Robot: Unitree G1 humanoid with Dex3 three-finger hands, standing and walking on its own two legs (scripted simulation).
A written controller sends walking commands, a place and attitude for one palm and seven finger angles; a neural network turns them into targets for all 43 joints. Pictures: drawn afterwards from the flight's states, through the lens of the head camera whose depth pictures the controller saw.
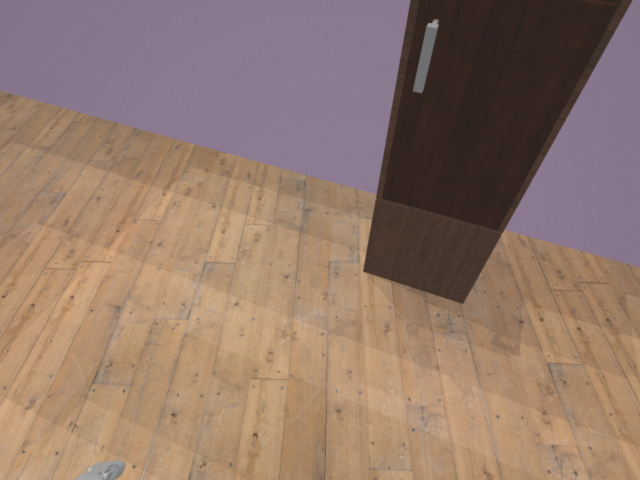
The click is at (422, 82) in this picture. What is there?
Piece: cupboard door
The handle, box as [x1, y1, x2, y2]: [413, 19, 438, 92]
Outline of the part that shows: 437,19 434,19 431,23 428,23 426,26 413,91 421,92 423,89 437,30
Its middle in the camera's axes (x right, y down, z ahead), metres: +0.23 -0.40 +0.85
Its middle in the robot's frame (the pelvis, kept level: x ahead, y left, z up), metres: +0.93 -0.18 +0.11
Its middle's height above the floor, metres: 0.88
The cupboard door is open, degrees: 0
